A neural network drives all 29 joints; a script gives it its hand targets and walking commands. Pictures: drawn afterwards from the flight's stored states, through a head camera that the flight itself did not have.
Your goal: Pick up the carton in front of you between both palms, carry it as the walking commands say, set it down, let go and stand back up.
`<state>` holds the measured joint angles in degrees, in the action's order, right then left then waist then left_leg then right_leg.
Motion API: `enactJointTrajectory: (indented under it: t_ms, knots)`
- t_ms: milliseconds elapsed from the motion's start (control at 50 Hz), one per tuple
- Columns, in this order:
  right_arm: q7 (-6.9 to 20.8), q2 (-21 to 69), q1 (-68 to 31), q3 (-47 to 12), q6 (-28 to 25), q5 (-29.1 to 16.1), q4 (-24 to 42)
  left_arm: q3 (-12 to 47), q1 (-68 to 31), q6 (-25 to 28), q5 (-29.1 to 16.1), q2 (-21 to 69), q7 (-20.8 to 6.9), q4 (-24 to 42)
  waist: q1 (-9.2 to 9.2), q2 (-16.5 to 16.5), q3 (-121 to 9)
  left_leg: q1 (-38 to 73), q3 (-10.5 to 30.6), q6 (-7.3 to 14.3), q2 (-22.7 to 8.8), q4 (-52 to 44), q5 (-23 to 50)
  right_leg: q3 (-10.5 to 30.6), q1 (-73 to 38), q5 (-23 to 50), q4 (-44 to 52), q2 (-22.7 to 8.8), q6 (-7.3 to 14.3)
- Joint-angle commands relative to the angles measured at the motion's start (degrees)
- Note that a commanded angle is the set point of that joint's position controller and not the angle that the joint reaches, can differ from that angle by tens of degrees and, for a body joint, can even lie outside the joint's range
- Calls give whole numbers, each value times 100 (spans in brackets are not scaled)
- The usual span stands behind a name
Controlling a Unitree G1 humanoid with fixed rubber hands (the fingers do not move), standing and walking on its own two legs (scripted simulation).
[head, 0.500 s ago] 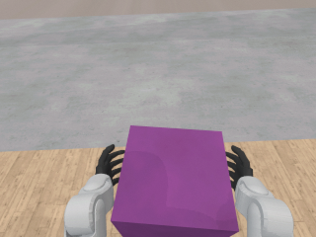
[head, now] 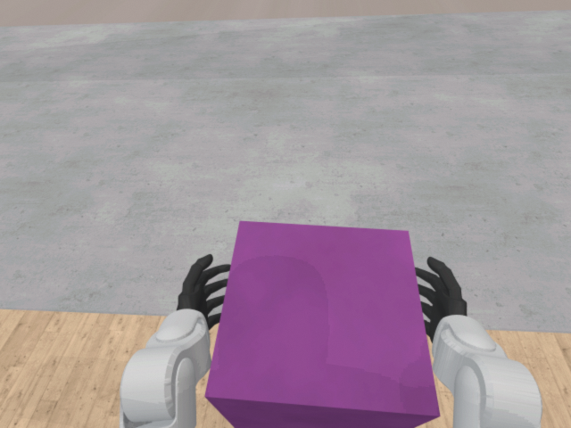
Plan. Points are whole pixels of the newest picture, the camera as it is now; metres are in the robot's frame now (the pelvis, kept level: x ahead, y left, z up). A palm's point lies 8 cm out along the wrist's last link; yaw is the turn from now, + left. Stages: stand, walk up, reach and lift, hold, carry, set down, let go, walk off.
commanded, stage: carry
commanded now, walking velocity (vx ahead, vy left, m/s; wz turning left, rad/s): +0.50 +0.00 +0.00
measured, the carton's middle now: (314, 339) +0.23 +0.00 +0.02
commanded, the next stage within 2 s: none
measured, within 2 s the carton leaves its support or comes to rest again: neither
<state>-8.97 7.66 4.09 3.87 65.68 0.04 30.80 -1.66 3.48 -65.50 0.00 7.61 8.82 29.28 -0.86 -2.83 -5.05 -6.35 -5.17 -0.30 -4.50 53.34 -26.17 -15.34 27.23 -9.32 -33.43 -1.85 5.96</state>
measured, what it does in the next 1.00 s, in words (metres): goes down: left foot, then right foot 0.06 m lower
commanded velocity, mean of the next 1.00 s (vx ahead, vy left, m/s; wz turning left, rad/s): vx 0.50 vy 0.00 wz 0.00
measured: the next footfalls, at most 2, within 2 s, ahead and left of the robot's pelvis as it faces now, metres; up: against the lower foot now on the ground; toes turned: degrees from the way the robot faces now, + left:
left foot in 0.44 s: +0.49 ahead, +0.08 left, +0.00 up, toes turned +5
right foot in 0.96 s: +0.83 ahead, -0.07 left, -0.06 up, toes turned -6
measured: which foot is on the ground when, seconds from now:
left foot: up 0.00-0.42, down 0.44-1.00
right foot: down 0.00-0.46, up 0.48-0.94, down 0.96-1.00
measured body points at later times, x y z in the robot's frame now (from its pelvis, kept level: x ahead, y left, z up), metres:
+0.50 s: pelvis +0.33 +0.02 -0.01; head +0.36 +0.03 +0.44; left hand +0.69 +0.16 +0.08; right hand +0.67 -0.16 +0.09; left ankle +0.45 +0.08 -0.72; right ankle +0.12 -0.08 -0.66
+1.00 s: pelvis +0.69 -0.01 -0.05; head +0.70 -0.02 +0.40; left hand +1.03 +0.14 +0.07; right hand +1.03 -0.17 +0.07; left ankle +0.46 +0.08 -0.69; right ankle +0.79 -0.06 -0.78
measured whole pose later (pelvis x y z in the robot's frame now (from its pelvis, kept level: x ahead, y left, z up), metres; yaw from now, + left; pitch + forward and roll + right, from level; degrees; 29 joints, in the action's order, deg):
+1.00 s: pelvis +0.69 -0.01 -0.05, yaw +0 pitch +3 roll +2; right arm -11.6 7.3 -24.6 13.1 55.4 1.0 6.7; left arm -14.3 -22.6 -55.7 2.9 8.6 11.5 9.2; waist 1.4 0.6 -2.8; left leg -4.4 -7.3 3.2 2.0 51.9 -35.5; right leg -7.4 25.1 -5.2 -26.8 0.0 5.7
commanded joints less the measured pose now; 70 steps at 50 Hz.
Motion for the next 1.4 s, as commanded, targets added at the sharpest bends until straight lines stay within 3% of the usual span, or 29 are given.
enactJointTrajectory:
  t_ms: [0,20,80,200,320,360,400,420,440,460,480,520,560,660,760,820,860,900,940,960,980,1000,1020,1040,1080,1120,1220,1340,1380]
  knots:
    - [133,3660,-2057,-3401,-131,-990,709,3035,-1838,174,-1029,3740,-118,807,-63,1053,-1638,-3202,571,240,27,2655,281,3430,-3756,695,1792,-2076,727]
    - [170,3843,-2167,-3362,-192,-960,533,3091,-2090,242,-1032,3889,-166,778,-37,502,-1451,-3055,582,292,-185,2263,608,2887,-3194,848,1820,-1906,518]
    - [154,4034,-2267,-3203,-386,-683,-29,3127,-2561,417,-1025,3906,-253,495,-79,628,-1322,-2823,369,301,-153,1553,1087,1968,-2485,98,1952,-1495,243]
    - [-159,3597,-3196,-2693,-631,-388,-786,2693,-3404,657,-888,3384,-84,-383,-159,904,-571,-3480,-51,123,-157,-279,1984,1353,-2360,225,2259,-1277,397]
    - [-334,3243,-4602,-2309,-827,-452,-1714,2196,-4577,876,-641,3141,260,-1454,-274,1060,-373,-3029,-431,391,138,-1664,2445,925,-2700,1417,1815,-1073,328]
    - [-337,3270,-5012,-2148,-882,-454,-2070,2144,-5071,927,-612,3246,318,-1794,-145,1066,-367,-2653,-477,530,251,-2076,2451,884,-2863,2153,1569,-1103,203]
    - [-342,3340,-5314,-1965,-952,-450,-2463,2082,-5532,973,-616,3388,349,-2066,260,988,-1083,-1249,-746,593,669,-2366,2084,440,-2976,3430,94,-914,-61]
    - [-346,3365,-5340,-1865,-995,-433,-2662,2060,-5759,997,-615,3453,365,-2137,523,525,-1685,16,-615,538,670,-2389,1711,330,-2495,2829,-1297,-616,-200]
    - [-360,3352,-5356,-1772,-1021,-409,-2777,2024,-5877,1011,-627,3537,388,-2225,551,-427,-2256,1065,1453,775,-646,-2466,1152,444,-1386,1278,-2790,-300,-388]
    - [-374,3443,-5625,-1775,-1081,-477,-2884,1936,-5864,1051,-591,3651,396,-2300,494,-2034,-2656,2305,4001,1571,-1633,-3290,1228,1013,546,-1812,-4326,750,-506]
    - [-337,3720,-5839,-1896,-1122,-633,-2897,1852,-6217,1115,-588,3719,440,-2326,427,-1523,-2609,2376,3684,1556,-1572,-3210,1971,1682,1003,-1915,-4937,474,-317]
    - [-219,4189,-6482,-2199,-1268,-915,-2688,1697,-6475,1209,-535,4097,445,-2458,465,-163,-2232,1637,2522,1314,-1268,-2841,3513,1760,1117,-1455,-4387,76,-196]
    - [-108,4532,-6848,-2395,-1393,-1064,-2535,1651,-6575,1310,-466,4304,387,-2552,364,-165,-2324,1438,1936,1172,-1123,-2935,3867,1711,967,-1170,-3667,-66,-267]
    - [-28,4605,-6469,-2569,-1536,-1057,-2301,1862,-6152,1458,-347,4327,293,-2364,426,-243,-2374,1918,1353,1304,-1019,-2850,4839,1403,1431,-1021,-2344,-50,-350]
    - [-24,4309,-5912,-2670,-1458,-1008,-1831,2114,-5792,1405,-446,4109,242,-1729,524,-462,-2120,2007,700,1186,-693,-2646,5499,1037,1336,429,-1247,86,-284]
    - [-90,3994,-5484,-2634,-1341,-862,-1878,2149,-5519,1275,-447,3824,229,-1548,762,-246,-1673,2513,615,1063,-369,-2335,5032,958,1735,1618,90,181,-324]
    - [-145,3870,-5350,-2645,-1255,-832,-1955,2052,-5363,1168,-401,3598,225,-1543,726,-36,-1312,1793,447,941,-264,-2278,4097,948,806,2400,1031,195,-258]
    - [-215,3773,-5313,-2618,-1145,-754,-2024,1894,-5206,1047,-327,3363,239,-1624,458,-224,-1244,1321,454,860,-340,-1855,4290,950,-185,2464,1099,98,-105]
    - [-265,3719,-5526,-2593,-1032,-759,-2129,1672,-4947,966,-242,3126,284,-1887,-243,59,-1580,604,-47,626,-128,-279,4498,539,-1935,1924,1044,208,-100]
    - [-299,3638,-5623,-2517,-987,-739,-2197,1590,-4939,928,-208,3054,287,-1927,-419,496,-1761,-333,-204,497,75,958,3004,907,-2906,2012,617,-185,-203]
    - [-304,3700,-5676,-2399,-899,-669,-2300,1541,-5109,895,-230,2977,322,-2100,-174,1724,-2022,-1967,41,382,575,2096,-398,2653,-4162,3623,-309,-1362,268]
    - [-331,3627,-5540,-2304,-845,-644,-2402,1572,-5199,878,-382,2978,357,-2178,-320,2009,-2309,-3299,448,268,905,3469,-856,4393,-4847,2153,204,-2033,1193]
    - [-364,3651,-5606,-2173,-843,-601,-2296,1777,-5292,897,-609,3326,337,-2121,-464,1779,-2142,-3952,523,302,761,3518,-712,4956,-4684,764,930,-2016,1310]
    - [-391,3826,-5793,-2106,-873,-568,-2338,1917,-5591,917,-769,3593,269,-1948,-381,948,-1908,-3820,565,333,517,3126,-360,4466,-4106,794,1157,-1752,1028]
    - [-355,4159,-5993,-2007,-970,-430,-2380,2234,-6285,1038,-1011,4124,141,-1754,-234,514,-1865,-3438,645,298,297,2588,59,3919,-3288,1744,1058,-1679,893]
    - [-292,4374,-5962,-2067,-1124,-364,-2502,2406,-6458,1195,-1106,4416,45,-1726,-191,492,-1958,-3281,611,252,168,1953,538,3239,-3014,1617,1106,-1332,627]
    - [-252,4443,-5615,-2213,-1457,-292,-2651,2496,-5985,1490,-1005,4473,9,-1975,-360,800,-1995,-3942,185,163,204,712,986,2431,-3656,3204,889,-1039,597]
    - [-220,4212,-5581,-2310,-1571,-406,-2334,2507,-5623,1598,-936,4244,49,-1913,-445,897,-1499,-3137,-565,320,698,-1716,2415,1608,-3715,4581,730,-506,214]
    - [-225,4021,-5489,-2315,-1513,-449,-2228,2451,-5472,1567,-892,4098,101,-1859,-116,1125,-1634,-1934,-765,445,897,-2383,2680,1369,-3434,5448,411,-630,51]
